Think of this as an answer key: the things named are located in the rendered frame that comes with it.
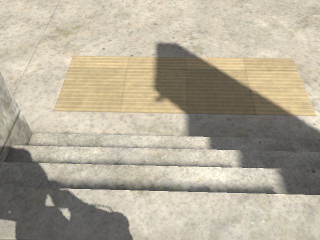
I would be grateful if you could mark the stairs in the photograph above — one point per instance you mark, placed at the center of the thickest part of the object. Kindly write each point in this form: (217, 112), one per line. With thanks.
(249, 165)

